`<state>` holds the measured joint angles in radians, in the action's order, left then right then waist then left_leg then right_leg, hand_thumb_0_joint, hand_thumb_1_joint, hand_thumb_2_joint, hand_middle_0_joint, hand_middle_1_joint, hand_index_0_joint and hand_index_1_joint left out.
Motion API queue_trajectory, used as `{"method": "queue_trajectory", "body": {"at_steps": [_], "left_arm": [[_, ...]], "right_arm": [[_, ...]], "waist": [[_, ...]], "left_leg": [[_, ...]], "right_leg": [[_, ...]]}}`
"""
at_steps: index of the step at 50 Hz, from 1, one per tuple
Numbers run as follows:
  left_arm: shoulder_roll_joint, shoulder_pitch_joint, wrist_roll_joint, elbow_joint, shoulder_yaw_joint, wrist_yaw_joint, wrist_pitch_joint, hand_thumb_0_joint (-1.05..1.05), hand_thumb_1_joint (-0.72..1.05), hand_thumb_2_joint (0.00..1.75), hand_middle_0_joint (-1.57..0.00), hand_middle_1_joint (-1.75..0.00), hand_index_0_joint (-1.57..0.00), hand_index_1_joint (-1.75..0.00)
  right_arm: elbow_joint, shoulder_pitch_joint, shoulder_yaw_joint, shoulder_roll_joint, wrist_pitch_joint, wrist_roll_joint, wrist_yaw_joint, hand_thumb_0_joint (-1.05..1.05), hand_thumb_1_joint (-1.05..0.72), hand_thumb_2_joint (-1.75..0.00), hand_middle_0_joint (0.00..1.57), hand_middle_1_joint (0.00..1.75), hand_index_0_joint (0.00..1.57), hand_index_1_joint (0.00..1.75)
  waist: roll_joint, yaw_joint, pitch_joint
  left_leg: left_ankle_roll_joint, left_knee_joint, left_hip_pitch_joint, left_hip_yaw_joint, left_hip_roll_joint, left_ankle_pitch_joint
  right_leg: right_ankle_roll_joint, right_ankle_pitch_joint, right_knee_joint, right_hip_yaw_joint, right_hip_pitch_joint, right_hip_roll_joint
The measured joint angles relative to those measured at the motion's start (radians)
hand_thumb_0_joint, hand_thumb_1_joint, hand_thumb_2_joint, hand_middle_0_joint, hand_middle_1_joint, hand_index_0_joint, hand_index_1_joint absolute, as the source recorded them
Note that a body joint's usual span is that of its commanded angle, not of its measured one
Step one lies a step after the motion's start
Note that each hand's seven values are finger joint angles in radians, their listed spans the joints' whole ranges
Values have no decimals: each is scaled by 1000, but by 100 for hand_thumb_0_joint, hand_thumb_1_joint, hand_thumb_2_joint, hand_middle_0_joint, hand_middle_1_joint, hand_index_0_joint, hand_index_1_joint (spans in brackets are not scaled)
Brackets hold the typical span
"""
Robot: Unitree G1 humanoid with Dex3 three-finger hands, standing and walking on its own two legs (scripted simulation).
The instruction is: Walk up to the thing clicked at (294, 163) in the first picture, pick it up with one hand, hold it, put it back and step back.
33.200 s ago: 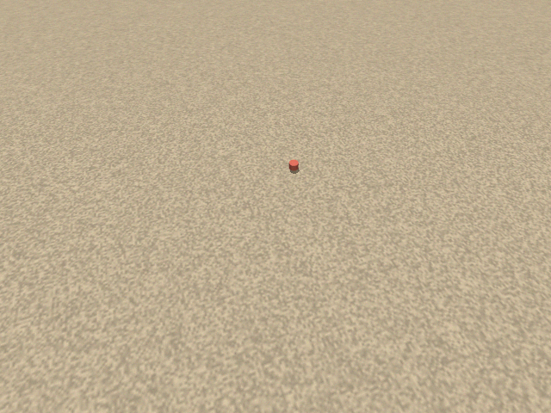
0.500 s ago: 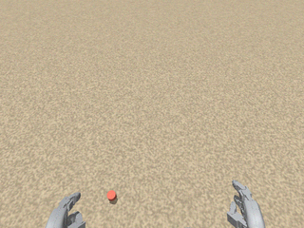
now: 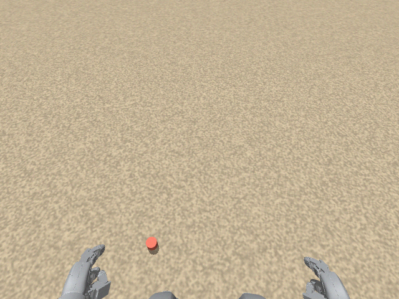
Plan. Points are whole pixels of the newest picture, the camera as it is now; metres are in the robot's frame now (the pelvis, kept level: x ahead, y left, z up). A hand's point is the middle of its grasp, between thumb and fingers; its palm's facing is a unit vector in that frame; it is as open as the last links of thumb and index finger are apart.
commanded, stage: stand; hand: left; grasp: from above
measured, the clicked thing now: (151, 243) +0.44 +0.24 -0.71
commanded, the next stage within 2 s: none
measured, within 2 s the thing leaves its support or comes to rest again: neither
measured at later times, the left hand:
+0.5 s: hand out of the picture +0.04 +0.25 -0.12, palm faces +0.02 -0.95 -0.33, open 7.4 cm
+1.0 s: hand out of the picture +0.04 +0.23 -0.11, palm faces -0.01 -0.94 -0.33, open 7.4 cm
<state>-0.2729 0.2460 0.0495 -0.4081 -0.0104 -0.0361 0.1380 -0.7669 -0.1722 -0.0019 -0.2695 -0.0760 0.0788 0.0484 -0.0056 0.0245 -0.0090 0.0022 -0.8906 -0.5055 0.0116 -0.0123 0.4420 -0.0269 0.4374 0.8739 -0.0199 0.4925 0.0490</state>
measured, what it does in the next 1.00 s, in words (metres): stands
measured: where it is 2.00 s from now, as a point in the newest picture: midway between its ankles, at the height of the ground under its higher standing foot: outside the picture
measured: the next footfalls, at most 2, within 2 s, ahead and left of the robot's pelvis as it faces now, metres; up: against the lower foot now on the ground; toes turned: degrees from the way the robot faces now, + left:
none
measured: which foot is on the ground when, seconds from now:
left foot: down 0.00-1.00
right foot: down 0.00-1.00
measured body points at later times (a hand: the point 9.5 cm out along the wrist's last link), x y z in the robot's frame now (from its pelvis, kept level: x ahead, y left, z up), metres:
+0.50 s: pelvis +0.00 +0.01 +0.04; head -0.01 +0.01 +0.49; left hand +0.04 +0.29 -0.10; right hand +0.06 -0.26 -0.10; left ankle +0.01 +0.12 -0.70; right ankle +0.01 -0.14 -0.70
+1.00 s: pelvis -0.01 +0.00 +0.05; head -0.02 -0.01 +0.50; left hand +0.04 +0.28 -0.09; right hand +0.03 -0.29 -0.10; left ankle +0.01 +0.12 -0.70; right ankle +0.01 -0.14 -0.70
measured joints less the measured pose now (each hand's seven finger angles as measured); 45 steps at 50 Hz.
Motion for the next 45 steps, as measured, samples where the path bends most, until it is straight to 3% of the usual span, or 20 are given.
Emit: {"method": "queue_trajectory", "body": {"at_steps": [8, 18, 29, 45], "left_arm": [[-22, -23, -1, -346, -33, -5, -82, 1, 90, 90, -20, -30, -21, -30], [-2, -18, -12, -583, -27, 0, -113, 1, 90, 90, -20, -30, -20, -30], [-4, -44, -10, -690, -21, 0, -125, 0, 90, 90, -20, -30, -21, -30], [-14, -63, -16, -724, -15, 9, -136, 0, 90, 90, -20, -30, -21, -30]], "right_arm": [[-127, -9, -50, -17, 47, -18, -35, 1, -90, -90, 21, 30, 21, 30], [-254, -22, -45, -5, 69, -33, -25, 0, -90, -90, 21, 30, 21, 30], [-322, 2, -43, -2, 79, -43, -28, 0, -90, -90, 21, 30, 21, 30], [-358, 3, -39, -35, 83, -49, -38, 0, -90, -90, 20, 30, 21, 30]], "waist": [[-8, -5, 37], [5, -1, 64], [16, -4, 68], [22, -16, 69]], "left_leg": [[-11, 143, 139, -15, 10, -61], [-18, 346, 296, -24, 17, -158], [-14, 475, 382, -29, 23, -233], [4, 514, 389, -24, 1, -261]], "right_leg": [[-15, -64, -142, 10, -135, 9], [-25, -170, -356, 12, -295, 14], [-24, -232, -459, 14, -368, 18], [-7, -261, -497, 10, -373, -5]]}}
